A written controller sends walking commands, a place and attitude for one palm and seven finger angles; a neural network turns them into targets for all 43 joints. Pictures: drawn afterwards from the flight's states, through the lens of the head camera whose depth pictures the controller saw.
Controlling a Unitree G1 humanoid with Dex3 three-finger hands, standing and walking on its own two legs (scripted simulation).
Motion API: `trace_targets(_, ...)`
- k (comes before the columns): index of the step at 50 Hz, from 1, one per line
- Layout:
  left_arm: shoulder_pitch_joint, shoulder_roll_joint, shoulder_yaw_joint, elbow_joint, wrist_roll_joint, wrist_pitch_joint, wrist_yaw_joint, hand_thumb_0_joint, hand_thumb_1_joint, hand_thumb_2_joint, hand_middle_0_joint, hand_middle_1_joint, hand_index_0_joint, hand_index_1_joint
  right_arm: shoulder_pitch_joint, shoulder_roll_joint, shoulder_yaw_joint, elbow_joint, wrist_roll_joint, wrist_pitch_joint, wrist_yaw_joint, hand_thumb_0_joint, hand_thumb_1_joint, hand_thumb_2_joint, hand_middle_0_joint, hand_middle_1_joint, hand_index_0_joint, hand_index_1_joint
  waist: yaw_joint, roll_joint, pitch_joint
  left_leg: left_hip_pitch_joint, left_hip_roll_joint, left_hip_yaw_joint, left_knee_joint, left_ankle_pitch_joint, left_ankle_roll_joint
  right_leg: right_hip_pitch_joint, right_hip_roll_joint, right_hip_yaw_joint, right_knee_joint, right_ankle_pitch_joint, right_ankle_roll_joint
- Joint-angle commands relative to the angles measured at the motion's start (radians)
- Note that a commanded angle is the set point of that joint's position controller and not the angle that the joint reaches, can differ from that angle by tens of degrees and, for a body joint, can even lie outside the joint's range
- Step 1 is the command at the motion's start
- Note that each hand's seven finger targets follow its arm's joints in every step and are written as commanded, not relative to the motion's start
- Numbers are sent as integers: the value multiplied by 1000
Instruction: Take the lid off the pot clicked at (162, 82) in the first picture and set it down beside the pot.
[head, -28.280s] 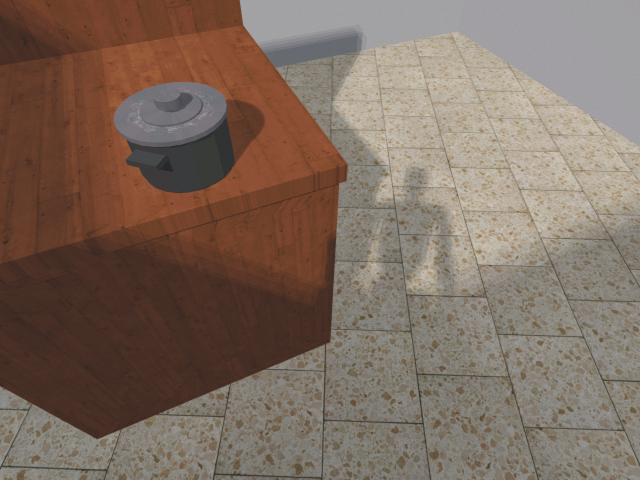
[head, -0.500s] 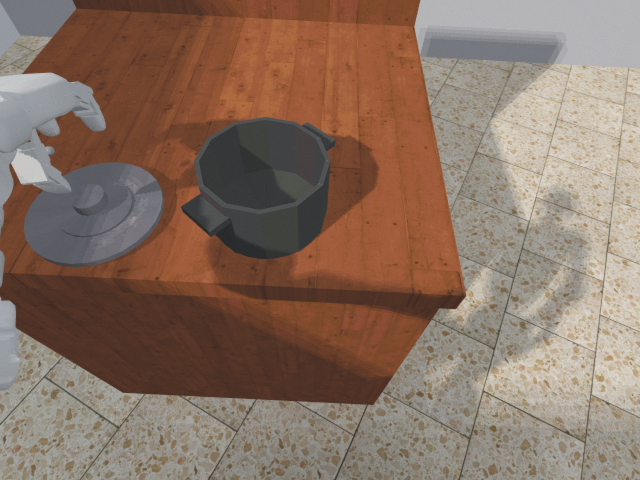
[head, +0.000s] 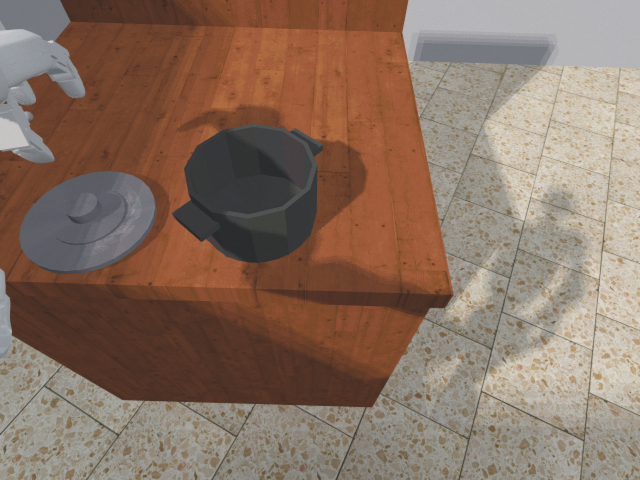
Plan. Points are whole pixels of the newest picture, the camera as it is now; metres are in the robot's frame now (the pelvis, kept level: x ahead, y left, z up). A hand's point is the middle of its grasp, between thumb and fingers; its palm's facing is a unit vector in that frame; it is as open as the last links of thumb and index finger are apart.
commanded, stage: raise the empty hand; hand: left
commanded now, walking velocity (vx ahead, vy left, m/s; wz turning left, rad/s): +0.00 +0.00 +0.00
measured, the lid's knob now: (83, 208) +0.46 +0.31 +0.06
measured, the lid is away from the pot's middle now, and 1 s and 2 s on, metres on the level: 0.23 0.23 0.23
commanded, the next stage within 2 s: draw the hand back to the body in 0.34 s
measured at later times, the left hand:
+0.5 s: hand (9, 85) +0.47 +0.30 +0.24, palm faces -0.24 -0.04 -0.97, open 11.0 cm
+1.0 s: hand (27, 125) +0.41 +0.26 +0.23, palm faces +0.01 -0.45 -0.89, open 11.0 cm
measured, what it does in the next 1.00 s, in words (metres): stands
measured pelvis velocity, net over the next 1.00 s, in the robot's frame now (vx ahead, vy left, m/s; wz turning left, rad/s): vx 0.00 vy -0.01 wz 0.01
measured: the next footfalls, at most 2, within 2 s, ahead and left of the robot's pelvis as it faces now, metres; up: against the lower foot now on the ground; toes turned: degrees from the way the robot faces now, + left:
none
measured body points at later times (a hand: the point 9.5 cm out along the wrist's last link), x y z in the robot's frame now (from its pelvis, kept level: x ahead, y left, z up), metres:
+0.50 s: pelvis +0.01 -0.01 +0.00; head +0.07 -0.01 +0.45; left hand +0.48 +0.30 +0.29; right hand +0.09 -0.27 -0.12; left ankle -0.02 +0.09 -0.74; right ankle +0.00 -0.16 -0.74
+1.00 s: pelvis +0.00 -0.01 +0.00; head +0.04 -0.03 +0.45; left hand +0.41 +0.29 +0.28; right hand +0.15 -0.26 -0.11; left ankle -0.02 +0.09 -0.74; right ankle +0.00 -0.16 -0.74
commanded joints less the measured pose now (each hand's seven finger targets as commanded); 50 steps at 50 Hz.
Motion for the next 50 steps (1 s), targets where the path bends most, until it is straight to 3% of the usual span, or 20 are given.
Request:
trace_targets(1, -543, 268, 53, -248, 18, 16, 40, 0, -95, 819, -428, -709, -428, -709, 15, -159, -67, -100, -1, -26, -9, 0, -900, -900, 200, 300, 200, 300, -3, 126, -424, 282, -11, 10, -48, 505, 28, 127, 72, -78, -6, 287, -92)
trace_targets(5, -490, 325, 98, -133, 23, 27, 30, 0, -95, 819, -428, -709, -428, -709, 34, -162, -56, -87, 1, -27, -16, 0, -900, -900, 200, 300, 200, 300, -4, 28, -391, 213, -16, 29, -63, 415, 35, 172, 72, -74, -14, 288, -79)
trace_targets(10, -582, 343, 110, -286, 34, 39, 26, 0, -95, 819, -428, -709, -428, -709, 19, -157, -65, -104, -8, -35, -7, 0, -900, -900, 200, 300, 200, 300, 6, 125, -471, 313, -14, 13, -58, 585, 37, 186, 72, -64, -18, 351, -82)
trace_targets(12, -543, 370, 142, -303, 33, 46, 25, 0, -95, 819, -428, -709, -428, -709, 22, -158, -66, -106, -10, -36, 0, 0, -900, -900, 200, 300, 200, 300, 12, 112, -483, 332, -9, 2, -52, 652, 33, 190, 77, -63, -16, 365, -79)
trace_targets(14, -413, 283, 80, -91, 23, 64, 8, 0, -95, 819, -428, -709, -428, -709, 28, -160, -56, -88, 2, -29, -4, 0, -900, -900, 200, 300, 200, 300, -3, 4, -338, 229, -7, 31, -62, 521, 30, 147, 76, -84, -23, 324, -74)
trace_targets(16, -382, 230, 31, -52, 10, 77, -5, 0, -95, 819, -428, -709, -428, -709, 24, -170, -60, -89, 12, -24, 2, 0, -900, -900, 200, 300, 200, 300, -4, -13, -294, 194, -7, 52, -79, 424, 25, 136, 71, -90, -33, 285, -75)
trace_targets(22, -641, 345, 106, -450, 30, 72, 16, 0, -95, 819, -428, -709, -428, -709, 9, -151, -68, -116, -11, -41, -1, 0, -900, -900, 200, 300, 200, 300, 2, 152, -546, 408, -8, -1, -46, 695, 41, 185, 82, -59, -25, 378, -75)
trace_targets(24, -449, 365, 168, -319, 25, 72, 13, 0, -95, 819, -428, -709, -428, -709, 6, -149, -64, -115, -10, -46, -2, 0, -900, -900, 200, 300, 200, 300, 15, 92, -486, 356, -14, 5, -42, 684, 41, 178, 81, -65, -21, 368, -75)
trace_targets(28, -267, 290, 115, -196, 1, 78, -3, 0, -95, 819, -428, -709, -428, -709, -40, -158, -51, -133, 6, -25, 9, 0, -900, -900, 200, 300, 200, 300, 29, 10, -339, 203, -12, 45, -71, 474, 23, 176, 66, -86, -9, 312, -76)
trace_targets(31, -398, 211, 37, -401, -10, 99, -4, 0, -95, 819, -428, -709, -428, -709, -77, -151, -61, -157, 9, -16, 14, 0, -900, -900, 200, 300, 200, 300, 11, 77, -373, 268, -8, 37, -75, 482, 29, 153, 63, -78, -30, 290, -83)
trace_targets(33, -448, 369, 179, -576, -2, 90, 12, 0, -95, 819, -428, -709, -428, -709, -77, -145, -64, -179, -5, -34, 11, 0, -900, -900, 200, 300, 200, 300, 37, 128, -499, 350, -19, 9, -60, 599, 43, 220, 69, -60, -19, 353, -83)
trace_targets(34, -415, 399, 216, -589, -1, 85, 15, 0, -95, 819, -428, -709, -428, -709, -75, -140, -61, -179, -8, -42, 7, 0, -900, -900, 200, 300, 200, 300, 43, 132, -541, 377, -21, 0, -53, 673, 46, 239, 69, -57, -9, 382, -81)
trace_targets(36, -283, 421, 264, -479, -21, 84, 15, 0, -95, 819, -428, -709, -428, -709, -59, -150, -56, -160, -7, -42, 4, 0, -900, -900, 200, 300, 200, 300, 45, 92, -490, 335, -17, 3, -54, 666, 40, 241, 68, -68, -13, 386, -78)
trace_targets(39, -132, 329, 209, -359, -41, 92, -6, 0, -95, 819, -428, -709, -428, -709, -88, -146, -49, -170, 5, -33, 9, 0, -900, -900, 200, 300, 200, 300, 55, -32, -348, 217, -18, 35, -78, 454, 27, 221, 59, -84, -7, 311, -71)
trace_targets(41, -144, 246, 137, -493, -56, 101, -10, 0, -95, 819, -428, -709, -428, -709, -127, -146, -55, -195, 9, -31, 20, 0, -900, -900, 200, 300, 200, 300, 54, 45, -370, 256, -14, 31, -75, 505, 27, 205, 53, -80, -9, 316, -78)
trace_targets(44, -194, 281, 167, -708, -55, 106, -2, 0, -95, 819, -428, -709, -428, -709, -154, -128, -54, -217, -1, -37, 25, 0, -900, -900, 200, 300, 200, 300, 61, 108, -446, 346, -12, 5, -62, 611, 34, 210, 61, -72, -10, 330, -77)
trace_targets(46, -129, 326, 227, -675, -70, 114, 5, 0, -95, 819, -428, -709, -428, -709, -140, -137, -54, -203, -6, -46, 18, 0, -900, -900, 200, 300, 200, 300, 58, 108, -413, 334, -12, 6, -62, 583, 34, 203, 62, -77, -24, 314, -79)
trace_targets(47, -204, 115, 450, -714, -671, 24, 211, 0, -95, 819, -428, -709, -428, -709, 50, -52, -51, -237, -4, -116, 3, 0, -900, -900, 200, 300, 200, 300, 36, 21, -339, 449, 35, 42, -77, 457, 2, 172, 62, -89, -35, 220, -103)
trace_targets(49, 59, 49, 401, -594, -726, -4, 357, 0, -95, 819, -428, -709, -428, -709, -42, -83, -27, -210, -15, -145, -18, 0, -900, -900, 200, 300, 200, 300, 64, -57, -258, 378, 55, 4, -129, 285, -1, 170, 58, -80, -34, 134, -103)
trace_targets(50, 82, 15, 409, -624, -817, -17, 396, 0, -95, 819, -428, -709, -428, -709, -61, -94, -32, -219, -16, -161, -29, 0, -900, -900, 200, 300, 200, 300, 66, -84, -262, 358, 55, 22, -140, 247, -1, 201, 49, -70, -45, 143, -98)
